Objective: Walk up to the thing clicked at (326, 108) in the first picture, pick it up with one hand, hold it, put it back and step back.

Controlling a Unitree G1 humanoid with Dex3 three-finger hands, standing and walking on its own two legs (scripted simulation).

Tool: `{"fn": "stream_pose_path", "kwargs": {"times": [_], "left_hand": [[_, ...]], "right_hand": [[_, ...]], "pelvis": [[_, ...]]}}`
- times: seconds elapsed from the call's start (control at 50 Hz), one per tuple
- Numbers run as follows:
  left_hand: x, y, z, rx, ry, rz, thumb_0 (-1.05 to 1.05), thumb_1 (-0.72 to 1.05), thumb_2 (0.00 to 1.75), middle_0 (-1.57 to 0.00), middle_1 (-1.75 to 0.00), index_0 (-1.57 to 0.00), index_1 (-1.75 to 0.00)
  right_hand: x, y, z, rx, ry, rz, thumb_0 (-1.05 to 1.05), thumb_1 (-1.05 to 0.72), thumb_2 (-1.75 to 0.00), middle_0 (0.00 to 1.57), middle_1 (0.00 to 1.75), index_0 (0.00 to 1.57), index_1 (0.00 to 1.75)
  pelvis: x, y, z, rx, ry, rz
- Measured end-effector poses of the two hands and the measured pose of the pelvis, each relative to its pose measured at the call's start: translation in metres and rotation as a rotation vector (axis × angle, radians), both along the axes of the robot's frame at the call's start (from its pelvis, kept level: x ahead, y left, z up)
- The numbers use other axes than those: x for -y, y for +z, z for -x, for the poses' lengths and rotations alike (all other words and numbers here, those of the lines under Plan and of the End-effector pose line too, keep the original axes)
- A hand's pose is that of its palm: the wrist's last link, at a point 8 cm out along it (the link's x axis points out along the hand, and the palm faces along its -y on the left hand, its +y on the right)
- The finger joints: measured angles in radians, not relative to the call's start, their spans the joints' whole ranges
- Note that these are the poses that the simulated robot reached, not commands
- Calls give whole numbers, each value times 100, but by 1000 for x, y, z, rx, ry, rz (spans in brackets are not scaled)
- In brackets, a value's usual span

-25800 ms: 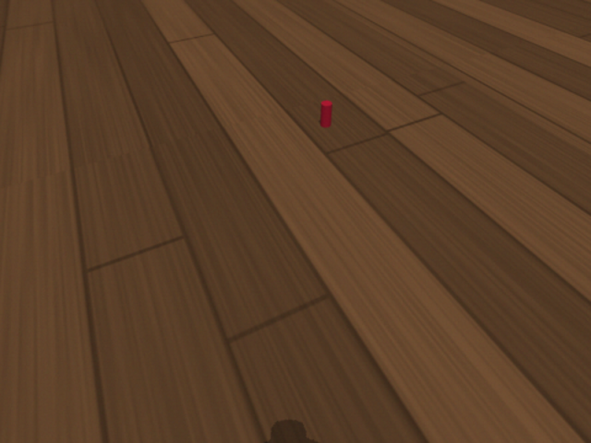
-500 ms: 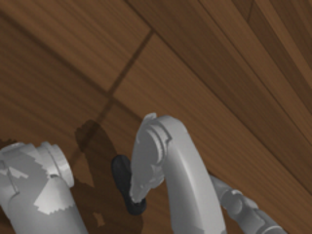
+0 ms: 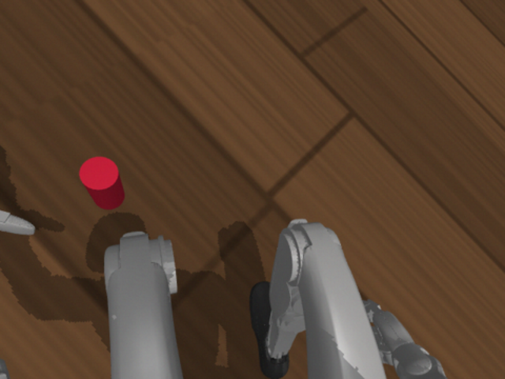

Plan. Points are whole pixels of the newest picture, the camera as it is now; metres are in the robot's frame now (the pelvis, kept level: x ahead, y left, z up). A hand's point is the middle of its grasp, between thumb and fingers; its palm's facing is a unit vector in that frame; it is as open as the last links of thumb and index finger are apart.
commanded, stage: home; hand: left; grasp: from the side
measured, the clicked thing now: (104, 185) +0.46 +0.25 -0.27
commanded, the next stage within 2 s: none
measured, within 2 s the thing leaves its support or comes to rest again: neither
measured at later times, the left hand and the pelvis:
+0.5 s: hand out of the picture +0.28 +0.28 +0.11, palm faces +0.24 -0.87 -0.43, open 17.2 cm; pelvis +0.04 -0.02 +0.21, yaw +8 degrees
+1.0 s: hand out of the picture +0.24 +0.22 +0.31, palm faces +0.27 -0.91 -0.32, open 17.5 cm; pelvis +0.09 +0.01 +0.36, yaw +10 degrees
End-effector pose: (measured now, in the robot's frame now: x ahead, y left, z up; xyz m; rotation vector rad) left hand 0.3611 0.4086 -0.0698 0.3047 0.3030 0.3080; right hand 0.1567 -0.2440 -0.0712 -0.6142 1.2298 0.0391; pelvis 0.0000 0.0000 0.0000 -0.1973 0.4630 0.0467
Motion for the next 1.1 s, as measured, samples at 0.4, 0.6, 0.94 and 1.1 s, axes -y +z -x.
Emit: {"fn": "stream_pose_path", "kwargs": {"times": [0.4,0.6,0.94,1.1], "left_hand": [[76,163,98,-383,121,-15,-1,-51,8,-7,-6,-7,-6],[101,253,117,-446,190,52,-1,-50,8,-6,-6,-7,-6],[143,387,145,-431,175,130,-1,-55,5,-6,-5,-6,-5],[153,421,158,-379,164,146,-1,-57,4,-5,-5,-6,-5]], "right_hand": [[-1,126,-64,201,-166,-169,0,-90,-90,20,30,20,31],[1,241,-95,378,-162,-155,0,-90,-90,20,30,20,31],[-31,356,-100,534,-204,-208,1,-90,-90,20,30,20,31],[-47,378,-118,623,-171,-263,1,-89,-90,20,30,20,31]], "pelvis": [[18,162,-24,-80,52,-122],[15,253,-49,20,79,-138],[-3,355,-87,237,112,-164],[-7,370,-94,298,121,-175]]}}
